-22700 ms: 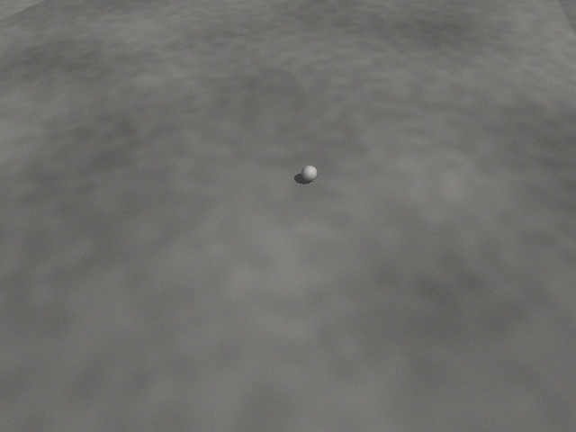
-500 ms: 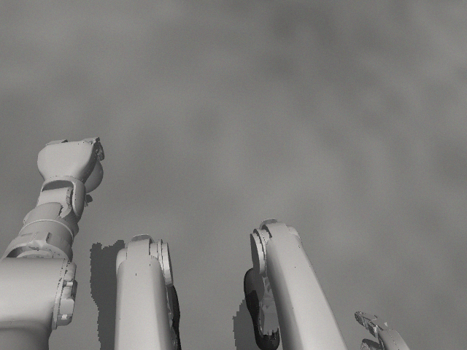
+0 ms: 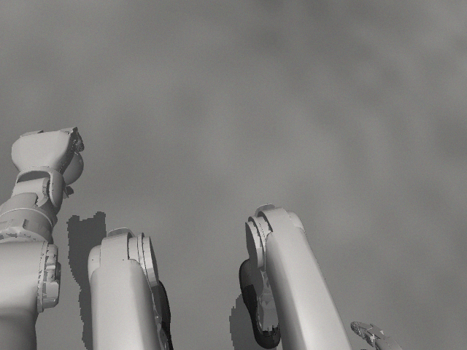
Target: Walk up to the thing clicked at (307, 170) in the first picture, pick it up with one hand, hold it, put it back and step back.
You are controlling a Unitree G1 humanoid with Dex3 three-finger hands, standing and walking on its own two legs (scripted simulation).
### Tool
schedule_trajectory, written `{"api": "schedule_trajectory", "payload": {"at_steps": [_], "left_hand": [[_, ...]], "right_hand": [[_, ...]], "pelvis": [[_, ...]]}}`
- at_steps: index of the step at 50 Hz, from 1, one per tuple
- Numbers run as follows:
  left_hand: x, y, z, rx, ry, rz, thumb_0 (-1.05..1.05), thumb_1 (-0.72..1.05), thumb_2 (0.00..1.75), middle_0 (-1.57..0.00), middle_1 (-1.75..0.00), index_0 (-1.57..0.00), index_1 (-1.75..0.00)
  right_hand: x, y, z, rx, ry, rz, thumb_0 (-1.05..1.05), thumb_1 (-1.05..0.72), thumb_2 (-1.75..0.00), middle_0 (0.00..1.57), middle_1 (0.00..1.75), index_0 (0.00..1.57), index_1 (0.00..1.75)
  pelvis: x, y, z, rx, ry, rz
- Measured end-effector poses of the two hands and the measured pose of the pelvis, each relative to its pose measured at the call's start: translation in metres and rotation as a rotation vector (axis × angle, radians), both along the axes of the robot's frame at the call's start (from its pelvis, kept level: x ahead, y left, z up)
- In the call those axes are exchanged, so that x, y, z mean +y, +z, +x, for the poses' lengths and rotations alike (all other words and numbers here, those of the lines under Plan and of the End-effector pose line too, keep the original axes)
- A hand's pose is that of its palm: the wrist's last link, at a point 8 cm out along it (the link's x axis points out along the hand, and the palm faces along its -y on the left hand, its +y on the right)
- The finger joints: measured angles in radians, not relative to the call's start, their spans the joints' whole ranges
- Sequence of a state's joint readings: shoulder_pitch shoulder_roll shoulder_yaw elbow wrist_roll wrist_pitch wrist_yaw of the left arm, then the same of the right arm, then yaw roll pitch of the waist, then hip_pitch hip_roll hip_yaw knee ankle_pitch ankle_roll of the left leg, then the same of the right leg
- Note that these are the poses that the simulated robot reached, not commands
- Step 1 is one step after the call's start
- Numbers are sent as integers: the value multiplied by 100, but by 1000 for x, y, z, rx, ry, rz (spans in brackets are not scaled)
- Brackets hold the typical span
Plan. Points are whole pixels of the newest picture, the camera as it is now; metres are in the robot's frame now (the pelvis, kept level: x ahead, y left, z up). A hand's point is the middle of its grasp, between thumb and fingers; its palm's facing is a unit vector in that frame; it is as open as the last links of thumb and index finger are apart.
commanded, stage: crouch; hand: left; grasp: from above
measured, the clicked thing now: (58, 164) +0.46 +0.27 -0.18
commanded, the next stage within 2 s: lower in 0.14 s
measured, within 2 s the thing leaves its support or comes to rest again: neither
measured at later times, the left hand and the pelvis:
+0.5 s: hand (67, 174) +0.45 +0.27 -0.21, palm faces -0.46 -0.06 -0.88, open 10.0 cm; pelvis +0.00 +0.00 -0.03, yaw -2 degrees
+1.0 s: hand (77, 176) +0.46 +0.26 -0.26, palm faces -0.47 -0.08 -0.88, open 10.1 cm; pelvis +0.00 +0.00 -0.06, yaw -4 degrees
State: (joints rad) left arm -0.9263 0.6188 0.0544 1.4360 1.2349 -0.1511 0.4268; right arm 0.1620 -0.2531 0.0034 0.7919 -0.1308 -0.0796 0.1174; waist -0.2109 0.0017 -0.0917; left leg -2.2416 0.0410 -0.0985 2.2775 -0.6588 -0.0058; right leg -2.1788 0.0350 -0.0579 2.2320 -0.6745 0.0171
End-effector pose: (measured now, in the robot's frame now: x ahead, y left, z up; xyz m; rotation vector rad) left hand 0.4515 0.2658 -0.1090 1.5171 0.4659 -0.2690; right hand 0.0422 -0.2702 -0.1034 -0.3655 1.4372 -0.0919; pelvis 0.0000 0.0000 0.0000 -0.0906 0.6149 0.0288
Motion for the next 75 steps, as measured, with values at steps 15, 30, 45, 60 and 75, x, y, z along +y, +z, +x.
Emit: {"api": "schedule_trajectory", "payload": {"at_steps": [15,30,45,60,75], "left_hand": [[2,-23,6,6,12,-1,0,-7,75,-52,-84,-59,-83],[1,-60,8,13,-5,-14,0,-7,76,-51,-85,-57,-85],[1,-84,17,0,30,-20,0,-7,76,-51,-85,-57,-85],[-1,-111,19,7,15,-39,0,-6,75,-51,-84,-57,-84],[-1,-122,21,-5,37,-41,0,-6,70,-54,-82,-60,-81]], "right_hand": [[-1,-18,3,7,23,3,1,-91,-90,20,30,20,30],[-2,-26,-6,32,62,-18,1,-91,-90,20,30,20,30],[5,-34,-16,48,79,4,1,-91,-89,20,30,20,30],[3,-31,-29,90,123,12,1,-90,-89,20,30,20,30],[12,-26,-24,69,168,31,1,-91,-89,20,30,20,30]], "pelvis": [[-1,-19,1,-18,-11,-7],[0,-41,1,-46,-20,-27],[1,-55,3,-62,-33,-43],[1,-65,5,-89,-51,-61],[5,-67,5,-105,-62,-86]]}}
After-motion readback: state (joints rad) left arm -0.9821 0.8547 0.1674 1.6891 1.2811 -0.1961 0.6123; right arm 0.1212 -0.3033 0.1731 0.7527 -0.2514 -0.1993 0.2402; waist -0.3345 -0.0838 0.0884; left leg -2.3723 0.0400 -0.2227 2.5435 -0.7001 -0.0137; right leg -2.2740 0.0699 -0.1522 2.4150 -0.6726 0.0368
